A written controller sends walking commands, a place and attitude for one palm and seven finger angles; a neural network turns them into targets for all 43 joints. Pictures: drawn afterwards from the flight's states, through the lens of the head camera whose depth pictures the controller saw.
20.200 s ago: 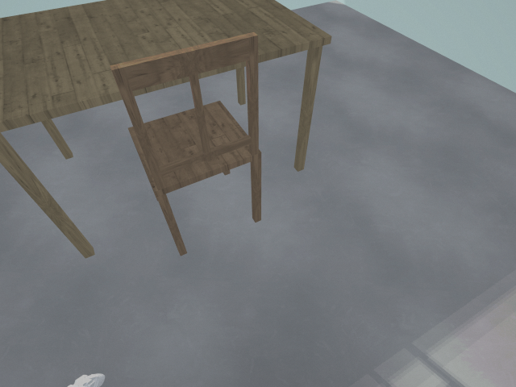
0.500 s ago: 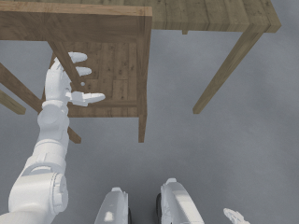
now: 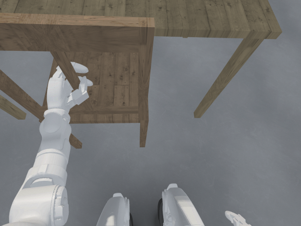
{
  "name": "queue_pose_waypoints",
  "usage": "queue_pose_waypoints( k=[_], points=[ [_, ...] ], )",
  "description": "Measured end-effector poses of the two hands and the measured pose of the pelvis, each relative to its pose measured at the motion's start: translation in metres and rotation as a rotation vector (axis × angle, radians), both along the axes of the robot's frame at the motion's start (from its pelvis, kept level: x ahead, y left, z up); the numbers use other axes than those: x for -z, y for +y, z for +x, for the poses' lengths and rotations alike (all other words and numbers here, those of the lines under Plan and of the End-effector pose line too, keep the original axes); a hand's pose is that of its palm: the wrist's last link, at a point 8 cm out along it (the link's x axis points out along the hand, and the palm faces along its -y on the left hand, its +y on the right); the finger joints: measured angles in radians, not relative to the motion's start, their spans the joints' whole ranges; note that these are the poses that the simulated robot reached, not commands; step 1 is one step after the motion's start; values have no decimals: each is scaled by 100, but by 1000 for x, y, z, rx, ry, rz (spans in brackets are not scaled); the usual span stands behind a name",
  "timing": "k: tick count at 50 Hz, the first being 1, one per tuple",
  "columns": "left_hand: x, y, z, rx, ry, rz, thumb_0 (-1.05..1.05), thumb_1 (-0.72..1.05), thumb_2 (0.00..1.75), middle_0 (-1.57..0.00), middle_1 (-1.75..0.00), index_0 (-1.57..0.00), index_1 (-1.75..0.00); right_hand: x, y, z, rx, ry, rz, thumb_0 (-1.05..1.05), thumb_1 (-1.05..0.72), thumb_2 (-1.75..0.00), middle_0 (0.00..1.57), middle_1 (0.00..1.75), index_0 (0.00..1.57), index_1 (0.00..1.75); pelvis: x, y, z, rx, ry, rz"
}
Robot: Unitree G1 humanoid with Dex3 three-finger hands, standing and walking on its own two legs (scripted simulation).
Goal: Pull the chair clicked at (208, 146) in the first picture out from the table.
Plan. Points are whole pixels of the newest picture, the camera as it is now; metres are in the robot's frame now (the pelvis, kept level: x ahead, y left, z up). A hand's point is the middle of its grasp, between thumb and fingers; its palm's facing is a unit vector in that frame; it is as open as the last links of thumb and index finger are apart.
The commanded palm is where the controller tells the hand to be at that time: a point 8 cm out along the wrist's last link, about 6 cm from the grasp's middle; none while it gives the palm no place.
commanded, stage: hook a spindle and tug to test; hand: left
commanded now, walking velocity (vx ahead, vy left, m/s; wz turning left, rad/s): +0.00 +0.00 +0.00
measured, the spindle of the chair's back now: (77, 85) +0.48 +0.18 +0.01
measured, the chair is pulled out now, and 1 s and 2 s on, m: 0.00 0.04 0.18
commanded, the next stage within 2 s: step backward, pulling the chair out in 0.44 s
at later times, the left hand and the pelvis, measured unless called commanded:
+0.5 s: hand (82, 100) +0.43 +0.15 +0.02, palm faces -0.04 -1.00 -0.02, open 5.1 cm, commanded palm +0.40 +0.21 +0.02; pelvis +0.03 +0.00 +0.01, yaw +0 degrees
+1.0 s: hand (84, 102) +0.42 +0.14 +0.03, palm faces +0.00 -0.99 -0.11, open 5.0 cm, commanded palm +0.39 +0.19 +0.03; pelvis +0.03 +0.02 +0.10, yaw +0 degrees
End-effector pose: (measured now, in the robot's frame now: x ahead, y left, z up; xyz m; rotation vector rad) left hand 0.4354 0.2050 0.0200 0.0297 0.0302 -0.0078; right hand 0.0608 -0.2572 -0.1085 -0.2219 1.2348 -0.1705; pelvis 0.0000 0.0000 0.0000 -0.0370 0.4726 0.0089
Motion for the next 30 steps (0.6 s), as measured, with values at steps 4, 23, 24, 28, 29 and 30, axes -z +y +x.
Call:
queue_pose_waypoints(
  k=[4, 23, 24, 28, 29, 30],
  points=[
    [0, 0, -1, 5, 2, -1, 1, 77, 80, -45, -145, -42, -145, -2, 2, 8, 1, -15, 5, 0, -90, -90, 20, 30, 20, 30, -2, 1, 5, 3, 2, 0],
    [0, 2, -22, 28, 7, -8, 2, 77, 79, -44, -145, -43, -145, -10, 9, 56, -25, -95, 22, 0, -90, -90, 20, 30, 20, 30, -9, 4, 25, 7, 7, 2],
    [0, 3, -23, 29, 6, -7, 2, 77, 79, -44, -145, -43, -145, -10, 9, 59, -28, -99, 22, 0, -90, -90, 20, 30, 20, 30, -9, 4, 26, 7, 6, 2],
    [0, 3, -26, 31, -1, -6, 1, 76, 79, -45, -145, -43, -145, -8, 10, 66, -44, -112, 18, 0, -90, -90, 20, 30, 20, 30, -8, 4, 25, 0, 6, 1],
    [-2, 4, -26, 24, 14, 16, 1, 75, 80, -45, -145, -43, -145, -9, 10, 66, -32, -104, 16, 0, -90, -90, 20, 30, 20, 30, -10, 4, 24, -3, -14, 3],
    [-5, 3, -26, 17, 49, 51, 0, 74, 80, -46, -145, -44, -145, -12, 12, 67, -13, -90, 12, 1, -91, -90, 20, 30, 20, 30, -15, 4, 23, -9, -44, 6]
  ],
)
